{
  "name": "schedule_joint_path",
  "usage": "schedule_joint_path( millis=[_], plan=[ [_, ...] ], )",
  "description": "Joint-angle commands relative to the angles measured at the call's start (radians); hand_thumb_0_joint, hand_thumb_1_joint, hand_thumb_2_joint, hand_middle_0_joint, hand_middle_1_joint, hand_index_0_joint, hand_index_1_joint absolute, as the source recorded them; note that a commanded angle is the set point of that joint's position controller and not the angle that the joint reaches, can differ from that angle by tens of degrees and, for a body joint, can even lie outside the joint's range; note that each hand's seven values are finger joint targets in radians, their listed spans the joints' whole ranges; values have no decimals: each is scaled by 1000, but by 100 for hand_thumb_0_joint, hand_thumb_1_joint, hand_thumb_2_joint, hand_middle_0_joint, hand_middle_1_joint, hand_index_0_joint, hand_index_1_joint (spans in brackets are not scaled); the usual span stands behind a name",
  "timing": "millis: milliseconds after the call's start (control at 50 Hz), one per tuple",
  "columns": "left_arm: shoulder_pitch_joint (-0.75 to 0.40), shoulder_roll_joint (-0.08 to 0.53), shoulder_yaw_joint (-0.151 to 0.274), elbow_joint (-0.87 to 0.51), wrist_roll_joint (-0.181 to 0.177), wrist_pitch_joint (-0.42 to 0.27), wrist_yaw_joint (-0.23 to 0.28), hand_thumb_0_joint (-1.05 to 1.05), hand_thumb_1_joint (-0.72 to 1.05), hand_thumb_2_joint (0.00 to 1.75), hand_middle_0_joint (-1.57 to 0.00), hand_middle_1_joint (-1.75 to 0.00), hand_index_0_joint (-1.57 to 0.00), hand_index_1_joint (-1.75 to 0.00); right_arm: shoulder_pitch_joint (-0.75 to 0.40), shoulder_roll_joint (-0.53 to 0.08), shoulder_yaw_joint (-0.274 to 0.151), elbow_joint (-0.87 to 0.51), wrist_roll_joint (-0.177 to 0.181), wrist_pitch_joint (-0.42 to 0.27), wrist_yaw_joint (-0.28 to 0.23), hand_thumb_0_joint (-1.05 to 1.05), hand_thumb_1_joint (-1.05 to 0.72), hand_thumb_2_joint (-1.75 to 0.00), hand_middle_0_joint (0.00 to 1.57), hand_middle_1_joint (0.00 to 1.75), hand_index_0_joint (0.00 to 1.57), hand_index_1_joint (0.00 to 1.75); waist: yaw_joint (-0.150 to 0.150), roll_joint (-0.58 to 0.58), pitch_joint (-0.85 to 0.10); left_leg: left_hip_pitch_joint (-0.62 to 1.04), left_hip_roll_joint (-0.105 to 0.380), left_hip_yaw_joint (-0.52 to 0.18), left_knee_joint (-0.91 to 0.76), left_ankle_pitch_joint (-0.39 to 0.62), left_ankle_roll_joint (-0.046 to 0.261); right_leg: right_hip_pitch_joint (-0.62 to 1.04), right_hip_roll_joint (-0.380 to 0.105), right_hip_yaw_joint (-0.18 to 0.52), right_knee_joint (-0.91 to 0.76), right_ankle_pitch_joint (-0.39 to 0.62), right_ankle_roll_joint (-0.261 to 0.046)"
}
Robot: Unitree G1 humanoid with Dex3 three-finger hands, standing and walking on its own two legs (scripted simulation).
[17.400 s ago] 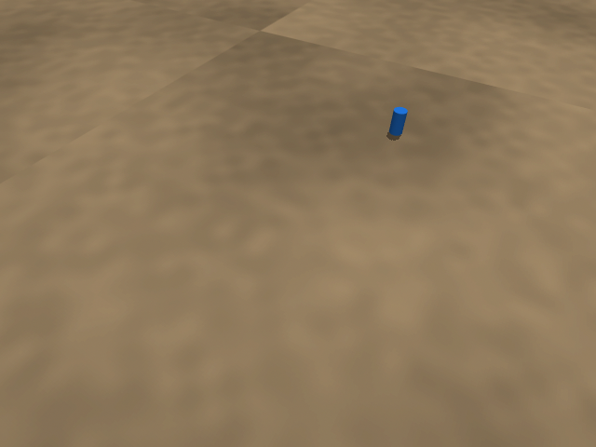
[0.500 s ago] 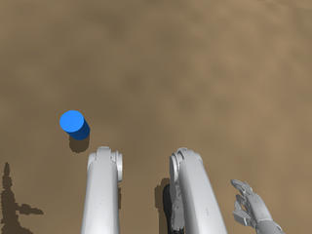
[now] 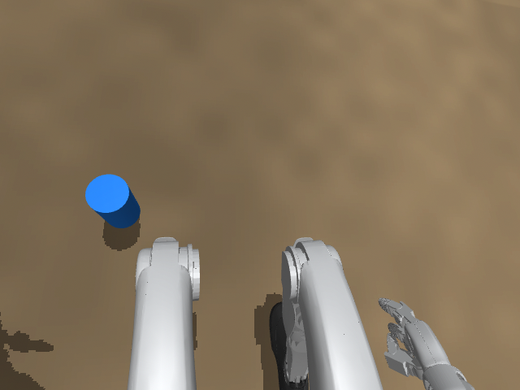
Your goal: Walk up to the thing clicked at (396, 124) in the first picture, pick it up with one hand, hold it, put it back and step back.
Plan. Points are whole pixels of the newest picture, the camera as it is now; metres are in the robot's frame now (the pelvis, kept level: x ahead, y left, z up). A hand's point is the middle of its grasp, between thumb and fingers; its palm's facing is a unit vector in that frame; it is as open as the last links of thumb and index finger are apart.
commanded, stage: go down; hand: left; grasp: from the side
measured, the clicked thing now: (115, 203) +0.43 +0.27 -0.30
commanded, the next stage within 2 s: approach in 0.14 s
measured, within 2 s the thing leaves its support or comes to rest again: neither
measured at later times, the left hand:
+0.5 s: hand out of the picture +0.35 +0.45 -0.03, palm faces +0.33 -0.94 -0.01, open 17.6 cm
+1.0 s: hand (72, 213) +0.39 +0.33 -0.24, palm faces +0.19 -0.98 +0.07, open 17.6 cm
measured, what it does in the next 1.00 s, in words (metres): lowers itself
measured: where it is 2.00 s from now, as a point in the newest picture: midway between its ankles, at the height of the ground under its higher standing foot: (230, 372)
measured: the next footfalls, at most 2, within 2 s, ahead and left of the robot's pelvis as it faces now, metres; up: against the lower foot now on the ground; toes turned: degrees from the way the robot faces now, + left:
none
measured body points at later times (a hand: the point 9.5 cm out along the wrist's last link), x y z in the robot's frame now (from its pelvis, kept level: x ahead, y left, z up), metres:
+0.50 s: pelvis +0.00 +0.00 -0.03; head +0.20 +0.10 +0.36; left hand +0.33 +0.49 -0.03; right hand +0.18 -0.26 -0.11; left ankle +0.09 +0.13 -0.34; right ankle +0.10 -0.13 -0.34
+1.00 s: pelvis +0.00 +0.02 -0.09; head +0.22 +0.17 +0.27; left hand +0.38 +0.38 -0.24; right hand +0.17 -0.24 -0.13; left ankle +0.09 +0.13 -0.34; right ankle +0.10 -0.13 -0.34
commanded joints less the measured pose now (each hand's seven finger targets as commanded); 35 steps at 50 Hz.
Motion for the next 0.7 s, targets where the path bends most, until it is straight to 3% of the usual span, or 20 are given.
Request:
schedule_joint_path(
  millis=[0,140,200,220,240,300,360,380,440,580,600,620,660,680],
  plan=[
    [-158,450,68,-197,-33,-58,-6,0,-54,6,-4,-7,-4,-7,95,-248,-90,-61,6,-27,-20,0,-91,-90,20,30,20,30,49,285,-575,474,34,72,-334,47,50,217,1,-77,-201,90,-85],
    [-156,450,77,-190,-46,-62,-14,0,-54,6,-5,-6,-4,-7,94,-245,-79,-58,4,-22,-17,0,-91,-91,20,30,20,30,39,279,-582,480,30,74,-295,131,47,223,-1,-78,-187,142,-86],
    [-170,452,72,-195,-46,-66,-18,0,-54,5,-5,-5,-4,-6,86,-253,-80,-58,4,-22,-17,0,-91,-91,20,30,20,30,34,307,-548,472,33,63,-305,85,47,181,-1,-83,-171,115,-87],
    [-151,447,81,-172,-46,-63,-18,0,-57,11,-7,-10,-4,-13,97,-255,-79,-57,2,-21,-17,0,-92,-91,20,30,20,30,32,291,-551,478,33,63,-300,98,47,194,0,-85,-176,125,-85],
    [-160,456,83,-177,-48,-68,-21,0,-60,3,-8,-6,-5,-9,88,-254,-74,-59,3,-20,-16,0,-90,-90,20,30,20,30,31,287,-534,453,34,61,-299,78,48,188,0,-87,-172,109,-85],
    [-143,424,85,-126,-71,-91,-29,0,-61,0,-9,-7,-7,-9,76,-257,-67,-64,-2,-23,-12,0,-91,-90,20,30,20,30,15,246,-498,406,32,65,-268,55,53,178,6,-92,-172,88,-82],
    [-150,375,62,-68,-98,-139,-45,0,-61,0,-9,-7,-7,-9,62,-255,-48,-65,-14,-30,-10,0,-90,-90,20,30,20,30,-10,193,-486,374,32,65,-209,94,54,189,11,-98,-158,110,-77],
    [-164,367,50,-45,-104,-157,-46,0,-61,0,-9,-8,-8,-9,53,-255,-44,-66,-15,-33,-8,0,-91,-90,20,30,20,30,-23,173,-458,341,32,61,-203,51,56,173,14,-101,-157,73,-76],
    [-169,337,24,20,-116,-211,-49,0,-61,0,-9,-7,-8,-8,27,-271,-23,-72,-35,-36,-5,0,-90,-90,20,30,20,30,-34,191,-433,349,37,54,-174,46,49,157,21,-113,-133,80,-77],
    [-216,366,-5,60,-83,-336,-8,0,-61,1,-9,-8,-7,-9,-20,-298,31,-76,-89,-5,14,0,-89,-90,20,30,20,30,-48,270,-436,376,49,34,-108,81,29,139,31,-143,-46,111,-79],
    [-223,417,26,35,-79,-360,4,0,-61,2,-9,-9,-7,-10,-47,-303,37,-87,-98,0,15,0,-89,-90,20,30,20,30,-33,285,-435,371,52,32,-101,74,28,141,34,-146,-35,107,-79],
    [-222,428,27,37,-73,-381,14,0,-61,2,-9,-9,-7,-10,-53,-310,44,-85,-108,8,18,0,-90,-90,20,30,20,30,-39,303,-437,374,52,34,-88,73,27,149,35,-149,-27,110,-77],
    [-182,394,15,102,-73,-413,26,0,-61,3,-9,-9,-7,-10,-68,-312,70,-76,-127,24,25,0,-90,-90,20,30,20,30,-51,299,-436,379,56,24,-65,97,22,168,39,-159,-7,130,-75],
    [-202,415,27,48,-75,-439,34,0,-61,3,-8,-10,-7,-11,-78,-321,74,-77,-137,29,25,0,-91,-90,20,30,20,30,-52,327,-438,395,58,20,-62,107,20,166,41,-165,2,143,-74]
  ],
)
